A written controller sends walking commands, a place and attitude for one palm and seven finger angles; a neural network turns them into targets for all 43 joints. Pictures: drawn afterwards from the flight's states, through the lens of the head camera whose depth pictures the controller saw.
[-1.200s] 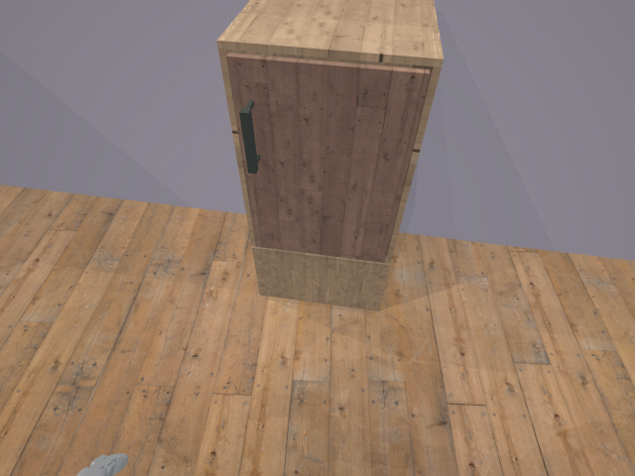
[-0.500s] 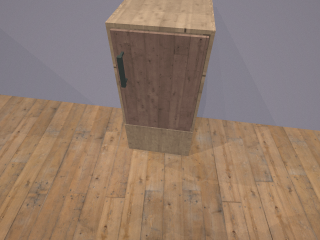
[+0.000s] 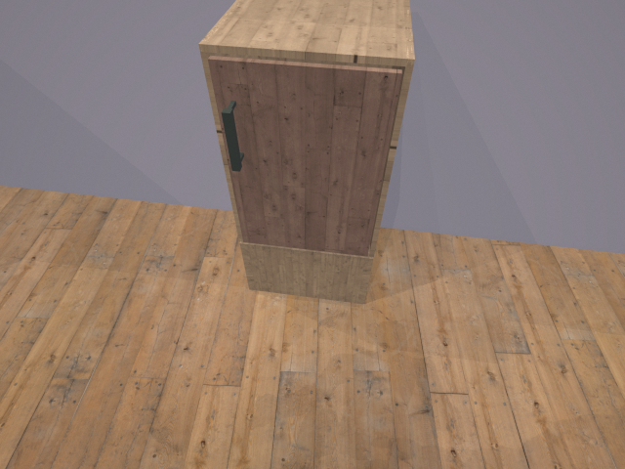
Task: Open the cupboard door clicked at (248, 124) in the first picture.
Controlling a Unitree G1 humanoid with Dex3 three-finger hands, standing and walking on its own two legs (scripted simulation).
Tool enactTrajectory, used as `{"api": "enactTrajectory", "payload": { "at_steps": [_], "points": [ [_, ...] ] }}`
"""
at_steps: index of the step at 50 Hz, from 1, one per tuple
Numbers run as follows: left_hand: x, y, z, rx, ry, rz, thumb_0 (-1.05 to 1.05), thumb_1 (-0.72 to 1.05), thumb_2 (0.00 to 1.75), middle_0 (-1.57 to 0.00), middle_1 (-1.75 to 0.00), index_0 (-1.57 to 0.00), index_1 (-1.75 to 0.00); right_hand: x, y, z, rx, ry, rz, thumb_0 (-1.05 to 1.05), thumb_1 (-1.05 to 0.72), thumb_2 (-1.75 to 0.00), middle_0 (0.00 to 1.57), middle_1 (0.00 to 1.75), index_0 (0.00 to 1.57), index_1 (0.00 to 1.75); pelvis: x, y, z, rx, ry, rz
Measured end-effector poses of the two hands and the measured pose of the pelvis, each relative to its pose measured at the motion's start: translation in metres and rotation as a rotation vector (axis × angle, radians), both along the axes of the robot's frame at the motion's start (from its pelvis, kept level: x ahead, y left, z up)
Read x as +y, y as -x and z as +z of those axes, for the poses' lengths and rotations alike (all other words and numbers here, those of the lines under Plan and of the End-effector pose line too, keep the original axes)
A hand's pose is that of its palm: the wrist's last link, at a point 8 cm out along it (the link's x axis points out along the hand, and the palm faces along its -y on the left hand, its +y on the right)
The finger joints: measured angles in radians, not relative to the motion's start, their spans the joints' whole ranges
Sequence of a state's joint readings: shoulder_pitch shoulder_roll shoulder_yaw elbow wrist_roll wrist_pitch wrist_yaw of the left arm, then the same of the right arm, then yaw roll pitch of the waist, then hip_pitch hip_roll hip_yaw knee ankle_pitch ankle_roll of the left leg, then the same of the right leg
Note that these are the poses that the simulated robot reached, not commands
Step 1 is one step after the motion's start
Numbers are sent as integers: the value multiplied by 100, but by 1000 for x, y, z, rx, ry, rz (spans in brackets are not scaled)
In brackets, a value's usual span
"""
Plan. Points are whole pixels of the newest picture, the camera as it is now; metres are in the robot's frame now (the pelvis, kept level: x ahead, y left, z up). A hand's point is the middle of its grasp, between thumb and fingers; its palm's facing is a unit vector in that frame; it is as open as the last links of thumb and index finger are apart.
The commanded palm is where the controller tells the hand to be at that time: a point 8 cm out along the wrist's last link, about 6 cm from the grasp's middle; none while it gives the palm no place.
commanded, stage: look at it before walking up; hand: left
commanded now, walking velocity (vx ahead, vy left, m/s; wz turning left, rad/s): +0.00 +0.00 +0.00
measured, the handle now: (234, 136) +0.82 +0.24 -0.04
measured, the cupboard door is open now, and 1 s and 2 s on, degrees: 0 0 0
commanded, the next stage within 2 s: turn to face it in 0.24 s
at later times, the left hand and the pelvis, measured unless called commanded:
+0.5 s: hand out of the picture +0.08 +0.25 -0.16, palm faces -0.03 -0.94 -0.34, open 7.4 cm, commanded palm none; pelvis +0.01 +0.00 +0.00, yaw -1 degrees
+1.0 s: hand out of the picture +0.14 +0.24 -0.19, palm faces -0.04 -0.99 -0.14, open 7.4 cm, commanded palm none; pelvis +0.12 +0.06 -0.01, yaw -3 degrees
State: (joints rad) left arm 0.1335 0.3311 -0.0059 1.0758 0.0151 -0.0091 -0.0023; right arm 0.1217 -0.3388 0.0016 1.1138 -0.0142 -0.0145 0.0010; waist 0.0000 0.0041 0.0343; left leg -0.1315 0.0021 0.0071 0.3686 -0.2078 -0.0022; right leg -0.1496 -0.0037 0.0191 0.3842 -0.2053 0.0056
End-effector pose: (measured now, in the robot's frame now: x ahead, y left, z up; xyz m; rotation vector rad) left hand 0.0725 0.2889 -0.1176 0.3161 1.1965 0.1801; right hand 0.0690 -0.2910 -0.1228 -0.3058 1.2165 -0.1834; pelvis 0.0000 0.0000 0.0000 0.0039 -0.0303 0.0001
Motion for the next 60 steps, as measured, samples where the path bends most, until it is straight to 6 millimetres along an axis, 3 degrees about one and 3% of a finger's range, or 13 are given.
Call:
{"api": "enactTrajectory", "payload": {
  "at_steps": [27, 33, 38, 41, 45, 51, 56, 60],
  "points": [
    [2, -5, -3, 21, -3, 7, 1, 90, 90, -20, -30, -21, -30, 4, -15, 1, -15, 2, -3, 1, -90, -90, 20, 30, 21, 30, 2, -11, 0, 3, 4, -18],
    [-9, 6, -20, 58, 63, 41, 1, 91, 90, -20, -30, -20, -30, 27, 0, -12, 51, -29, -19, 1, -90, -90, 20, 30, 20, 30, 11, -29, -6, 11, 26, -15],
    [-7, 26, -41, 138, 136, 97, 1, 90, 90, -20, -30, -21, -30, 60, 12, -18, 117, -44, -50, 1, -90, -90, 20, 30, 20, 30, 34, -53, -13, 10, 29, -13],
    [-4, 28, -47, 230, 156, 87, 1, 91, 90, -20, -30, -21, -30, 83, 23, -19, 126, -57, -106, 1, -90, -90, 20, 30, 21, 30, 46, -70, -14, 11, 23, -46],
    [0, -2, -43, 256, 171, 57, 1, 91, 90, -20, -30, -20, -30, 117, 50, -14, 214, -87, -182, 1, -90, -90, 20, 30, 20, 30, 56, -93, -9, 11, 29, -53],
    [-4, -86, -43, 163, 195, 22, 1, 91, 90, -20, -30, -20, -30, 163, 78, -5, 408, -154, -263, 1, -90, -90, 20, 30, 21, 30, 61, -130, -7, 16, 29, -58],
    [-17, -172, -47, 68, 196, -35, 1, 92, 90, -20, -30, -20, -30, 183, 70, -7, 501, -198, -319, 1, -90, -90, 20, 30, 21, 30, 58, -169, -16, 16, 29, -64],
    [-28, -232, -53, -28, 186, -52, 1, 92, 90, -20, -30, -20, -30, 178, 38, -24, 525, -216, -338, 1, -90, -90, 20, 30, 21, 30, 49, -209, -30, 5, 18, -57]
  ]
}}
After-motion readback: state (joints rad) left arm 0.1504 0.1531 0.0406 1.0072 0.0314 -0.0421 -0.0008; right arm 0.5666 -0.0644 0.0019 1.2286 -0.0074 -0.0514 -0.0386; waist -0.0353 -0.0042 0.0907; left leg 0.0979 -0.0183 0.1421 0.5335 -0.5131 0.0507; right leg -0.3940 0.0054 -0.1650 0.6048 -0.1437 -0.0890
